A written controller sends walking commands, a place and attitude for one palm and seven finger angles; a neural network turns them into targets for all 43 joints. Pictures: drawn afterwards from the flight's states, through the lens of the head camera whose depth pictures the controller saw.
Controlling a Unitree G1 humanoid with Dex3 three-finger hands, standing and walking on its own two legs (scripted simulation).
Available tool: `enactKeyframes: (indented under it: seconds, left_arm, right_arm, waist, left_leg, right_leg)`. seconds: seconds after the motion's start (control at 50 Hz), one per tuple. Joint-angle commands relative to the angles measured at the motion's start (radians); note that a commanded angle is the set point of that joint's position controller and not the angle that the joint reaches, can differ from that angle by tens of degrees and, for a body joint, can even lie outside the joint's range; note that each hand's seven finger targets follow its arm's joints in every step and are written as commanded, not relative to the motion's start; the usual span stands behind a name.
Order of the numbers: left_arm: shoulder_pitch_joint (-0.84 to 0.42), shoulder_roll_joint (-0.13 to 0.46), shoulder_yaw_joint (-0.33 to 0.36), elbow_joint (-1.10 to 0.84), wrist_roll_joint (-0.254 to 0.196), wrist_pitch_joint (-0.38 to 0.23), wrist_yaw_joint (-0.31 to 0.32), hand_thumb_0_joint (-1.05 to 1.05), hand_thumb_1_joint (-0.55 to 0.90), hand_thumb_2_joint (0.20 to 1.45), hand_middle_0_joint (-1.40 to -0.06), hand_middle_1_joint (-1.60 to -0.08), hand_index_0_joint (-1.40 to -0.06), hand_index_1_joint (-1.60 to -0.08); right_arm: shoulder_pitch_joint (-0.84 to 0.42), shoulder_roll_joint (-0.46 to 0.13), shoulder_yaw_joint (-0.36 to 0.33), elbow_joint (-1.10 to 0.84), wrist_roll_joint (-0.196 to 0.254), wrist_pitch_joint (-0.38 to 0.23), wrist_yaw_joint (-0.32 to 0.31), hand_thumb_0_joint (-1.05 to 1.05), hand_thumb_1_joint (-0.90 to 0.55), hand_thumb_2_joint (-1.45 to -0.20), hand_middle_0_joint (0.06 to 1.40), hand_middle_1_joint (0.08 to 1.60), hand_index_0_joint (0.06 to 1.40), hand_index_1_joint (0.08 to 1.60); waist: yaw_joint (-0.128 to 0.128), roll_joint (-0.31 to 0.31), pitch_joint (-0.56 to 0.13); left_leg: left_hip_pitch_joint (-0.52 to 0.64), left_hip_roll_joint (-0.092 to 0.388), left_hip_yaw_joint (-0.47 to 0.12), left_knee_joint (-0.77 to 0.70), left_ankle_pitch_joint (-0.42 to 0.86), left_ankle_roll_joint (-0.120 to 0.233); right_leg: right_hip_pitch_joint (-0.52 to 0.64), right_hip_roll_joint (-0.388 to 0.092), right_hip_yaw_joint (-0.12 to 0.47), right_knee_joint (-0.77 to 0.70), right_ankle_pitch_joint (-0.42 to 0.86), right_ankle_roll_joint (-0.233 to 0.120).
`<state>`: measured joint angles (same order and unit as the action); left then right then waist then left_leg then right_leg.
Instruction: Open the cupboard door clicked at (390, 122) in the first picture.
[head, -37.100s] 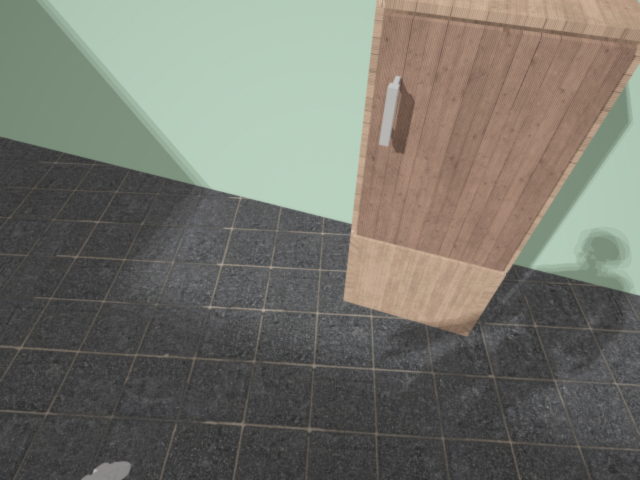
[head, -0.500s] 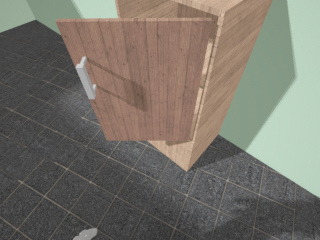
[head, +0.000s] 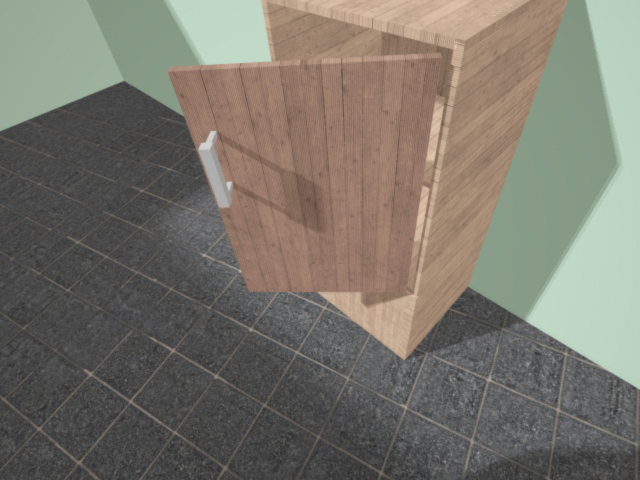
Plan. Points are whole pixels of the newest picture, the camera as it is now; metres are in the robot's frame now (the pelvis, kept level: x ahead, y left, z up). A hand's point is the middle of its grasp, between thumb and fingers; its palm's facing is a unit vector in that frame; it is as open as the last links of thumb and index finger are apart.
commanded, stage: come to a stop and stand still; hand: left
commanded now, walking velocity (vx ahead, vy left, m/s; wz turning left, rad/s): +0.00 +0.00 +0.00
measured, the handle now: (218, 170) +0.60 +0.23 +0.06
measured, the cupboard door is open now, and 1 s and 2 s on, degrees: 41 41 41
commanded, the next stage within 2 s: look again from close up in 0.84 s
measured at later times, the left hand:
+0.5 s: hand out of the picture +0.03 +0.14 -0.15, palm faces +0.02 -0.97 -0.25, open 7.3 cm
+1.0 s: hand out of the picture +0.03 +0.12 -0.16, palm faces +0.06 -0.97 -0.23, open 7.3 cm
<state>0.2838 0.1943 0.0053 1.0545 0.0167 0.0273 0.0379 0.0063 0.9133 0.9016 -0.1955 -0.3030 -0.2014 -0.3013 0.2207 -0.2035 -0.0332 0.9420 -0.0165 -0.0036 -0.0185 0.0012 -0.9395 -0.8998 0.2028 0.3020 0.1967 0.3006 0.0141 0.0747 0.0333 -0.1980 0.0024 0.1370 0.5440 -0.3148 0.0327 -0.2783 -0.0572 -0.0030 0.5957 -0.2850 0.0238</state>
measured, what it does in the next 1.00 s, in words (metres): shifts its weight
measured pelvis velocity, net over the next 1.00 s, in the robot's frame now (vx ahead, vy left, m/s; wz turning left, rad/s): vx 0.03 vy -0.06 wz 0.03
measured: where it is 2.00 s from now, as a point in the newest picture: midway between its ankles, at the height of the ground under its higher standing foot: outside the picture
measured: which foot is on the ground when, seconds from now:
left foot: down 0.00-1.00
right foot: down 0.00-1.00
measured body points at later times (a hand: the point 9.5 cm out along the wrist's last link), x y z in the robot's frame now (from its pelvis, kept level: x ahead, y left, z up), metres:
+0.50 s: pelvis +0.00 -0.04 +0.01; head +0.02 -0.07 +0.46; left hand +0.03 +0.19 -0.13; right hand -0.03 -0.26 -0.17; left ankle -0.01 +0.10 -0.73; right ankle +0.02 -0.13 -0.73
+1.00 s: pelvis +0.03 -0.06 +0.01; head +0.05 -0.08 +0.46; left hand +0.03 +0.17 -0.14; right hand +0.04 -0.27 -0.16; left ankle -0.01 +0.10 -0.73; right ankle +0.02 -0.13 -0.73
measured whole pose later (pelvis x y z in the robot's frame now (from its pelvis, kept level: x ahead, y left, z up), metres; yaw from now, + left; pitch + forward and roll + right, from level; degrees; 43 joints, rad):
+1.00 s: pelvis +0.03 -0.06 +0.01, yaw +2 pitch -1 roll +1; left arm 0.25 0.15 0.00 1.13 0.01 -0.02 0.03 0.01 0.93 0.90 -0.20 -0.30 -0.20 -0.30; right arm 0.27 -0.15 0.00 1.12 -0.02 -0.02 -0.03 0.00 -0.92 -0.90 0.20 0.30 0.20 0.30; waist 0.00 0.03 0.05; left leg -0.13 0.07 0.08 0.40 -0.26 -0.06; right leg -0.20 0.02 -0.07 0.47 -0.27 -0.06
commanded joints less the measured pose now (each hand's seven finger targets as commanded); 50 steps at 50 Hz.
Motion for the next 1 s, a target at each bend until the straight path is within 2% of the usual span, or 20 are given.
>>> enactKeyframes:
  seconds: [0.0,0.04,0.12,0.24,0.34,0.4,0.52,0.56,0.62,0.68,0.76,0.78,0.84,0.94,0.98]
  left_arm:
    - [-0.014,0.104,0.010,-0.063,0.004,-0.030,-0.008,0.000,0.900,0.900,-0.200,-0.300,-0.200,-0.300]
    - [-0.012,0.110,0.009,-0.061,0.002,-0.033,-0.010,0.000,0.900,0.900,-0.200,-0.300,-0.200,-0.300]
    - [-0.010,0.112,0.009,-0.052,0.000,-0.041,-0.011,0.000,0.900,0.900,-0.200,-0.300,-0.200,-0.300]
    - [-0.004,0.103,0.010,-0.024,-0.004,-0.051,-0.011,0.000,0.900,0.900,-0.200,-0.300,-0.200,-0.300]
    - [-0.002,0.093,0.012,-0.001,-0.007,-0.055,-0.010,0.000,0.900,0.900,-0.200,-0.300,-0.200,-0.300]
    - [-0.003,0.086,0.011,0.010,-0.008,-0.054,-0.010,0.000,0.900,0.900,-0.200,-0.300,-0.200,-0.300]
    - [-0.005,0.079,0.013,0.023,-0.009,-0.059,-0.008,0.000,0.900,0.900,-0.200,-0.300,-0.200,-0.300]
    - [-0.001,0.078,0.014,0.030,-0.009,-0.061,-0.007,0.000,0.900,0.900,-0.200,-0.300,-0.200,-0.300]
    - [-0.006,0.077,0.014,0.032,-0.008,-0.062,-0.006,0.000,0.900,0.900,-0.200,-0.300,-0.200,-0.300]
    - [-0.005,0.073,0.014,0.036,-0.007,-0.060,-0.005,0.000,0.900,0.900,-0.200,-0.300,-0.200,-0.300]
    - [-0.002,0.076,0.016,0.037,-0.006,-0.062,-0.005,0.000,0.900,0.900,-0.200,-0.300,-0.200,-0.300]
    - [0.000,0.074,0.016,0.039,-0.005,-0.062,-0.004,0.000,0.900,0.900,-0.200,-0.300,-0.200,-0.300]
    - [0.002,0.075,0.018,0.038,-0.006,-0.064,-0.004,0.000,0.900,0.900,-0.200,-0.300,-0.200,-0.300]
    - [0.005,0.078,0.020,0.040,-0.005,-0.066,-0.004,0.000,0.900,0.900,-0.200,-0.300,-0.200,-0.300]
    - [0.007,0.076,0.020,0.041,-0.004,-0.065,-0.005,0.000,0.900,0.900,-0.200,-0.300,-0.200,-0.300]
  right_arm:
    - [0.053,-0.090,-0.004,-0.034,-0.002,-0.009,0.003,0.000,-0.900,-0.900,0.200,0.300,0.200,0.300]
    - [0.068,-0.091,0.000,-0.023,-0.003,-0.010,0.004,0.000,-0.900,-0.900,0.200,0.300,0.200,0.300]
    - [0.094,-0.082,0.011,0.008,-0.002,-0.015,0.005,0.000,-0.900,-0.900,0.200,0.300,0.200,0.300]
    - [0.123,-0.057,0.022,0.060,-0.002,-0.021,0.003,0.000,-0.900,-0.900,0.200,0.300,0.200,0.300]
    - [0.151,-0.040,0.028,0.106,-0.002,-0.024,-0.002,0.000,-0.900,-0.900,0.200,0.300,0.200,0.300]
    - [0.162,-0.032,0.030,0.128,-0.002,-0.022,-0.003,0.000,-0.900,-0.900,0.200,0.300,0.200,0.300]
    - [0.185,-0.020,0.031,0.158,-0.002,-0.024,-0.007,0.000,-0.900,-0.900,0.200,0.300,0.200,0.300]
    - [0.185,-0.016,0.029,0.163,-0.001,-0.025,-0.009,0.000,-0.900,-0.900,0.200,0.300,0.200,0.300]
    - [0.185,-0.015,0.028,0.168,-0.001,-0.024,-0.011,0.000,-0.900,-0.900,0.200,0.300,0.200,0.300]
    - [0.176,-0.005,0.027,0.172,-0.001,-0.021,-0.013,0.000,-0.900,-0.900,0.200,0.300,0.200,0.300]
    - [0.172,-0.013,0.025,0.170,0.000,-0.021,-0.014,0.000,-0.900,-0.900,0.200,0.300,0.200,0.300]
    - [0.163,-0.007,0.024,0.170,0.000,-0.020,-0.015,0.000,-0.900,-0.900,0.200,0.300,0.200,0.300]
    - [0.159,-0.015,0.024,0.170,-0.001,-0.023,-0.016,0.000,-0.900,-0.900,0.200,0.300,0.200,0.300]
    - [0.144,-0.021,0.022,0.167,0.000,-0.024,-0.018,0.000,-0.900,-0.900,0.200,0.300,0.200,0.300]
    - [0.139,-0.017,0.022,0.169,0.000,-0.024,-0.019,0.000,-0.900,-0.900,0.200,0.300,0.200,0.300]
  waist:
    - [-0.025,-0.091,0.064]
    - [-0.031,-0.108,0.062]
    - [-0.031,-0.113,0.037]
    - [-0.027,-0.108,0.031]
    - [-0.019,-0.078,0.031]
    - [-0.018,-0.089,0.047]
    - [-0.019,-0.099,0.018]
    - [-0.019,-0.092,-0.004]
    - [-0.020,-0.096,0.009]
    - [-0.020,-0.084,0.037]
    - [-0.022,-0.099,0.015]
    - [-0.022,-0.103,0.032]
    - [-0.022,-0.075,0.016]
    - [-0.020,-0.094,0.006]
    - [-0.020,-0.080,0.011]
  left_leg:
    - [-0.043,0.104,-0.159,-0.217,-0.074,0.016]
    - [-0.025,0.096,-0.149,-0.217,-0.078,0.012]
    - [-0.002,0.090,-0.133,-0.213,-0.029,0.006]
    - [0.006,0.088,-0.121,-0.202,0.049,-0.005]
    - [-0.008,0.095,-0.114,-0.205,0.081,-0.013]
    - [-0.015,0.096,-0.114,-0.203,0.075,-0.015]
    - [0.005,0.100,-0.106,-0.193,0.127,-0.022]
    - [0.023,0.100,-0.101,-0.187,0.141,-0.024]
    - [0.022,0.104,-0.097,-0.186,0.156,-0.028]
    - [0.025,0.106,-0.096,-0.193,0.146,-0.030]
    - [0.037,0.104,-0.093,-0.186,0.152,-0.032]
    - [0.043,0.107,-0.091,-0.186,0.155,-0.032]
    - [0.050,0.110,-0.093,-0.187,0.178,-0.033]
    - [0.060,0.112,-0.094,-0.188,0.191,-0.033]
    - [0.067,0.115,-0.093,-0.193,0.202,-0.033]
  right_leg:
    - [-0.060,-0.028,0.086,-0.168,-0.051,-0.058]
    - [-0.077,-0.035,0.101,-0.199,-0.099,-0.060]
    - [-0.062,-0.044,0.105,-0.220,-0.094,-0.061]
    - [-0.023,-0.057,0.102,-0.233,-0.030,-0.069]
    - [0.022,-0.058,0.086,-0.225,0.033,-0.075]
    - [0.021,-0.055,0.081,-0.233,0.020,-0.076]
    - [0.056,-0.059,0.076,-0.225,0.120,-0.080]
    - [0.070,-0.062,0.075,-0.222,0.162,-0.081]
    - [0.074,-0.060,0.069,-0.217,0.208,-0.080]
    - [0.055,-0.054,0.069,-0.228,0.189,-0.081]
    - [0.070,-0.057,0.075,-0.232,0.210,-0.079]
    - [0.059,-0.054,0.076,-0.236,0.222,-0.080]
    - [0.072,-0.053,0.073,-0.225,0.254,-0.080]
    - [0.087,-0.056,0.067,-0.223,0.293,-0.079]
    - [0.088,-0.051,0.063,-0.225,0.301,-0.079]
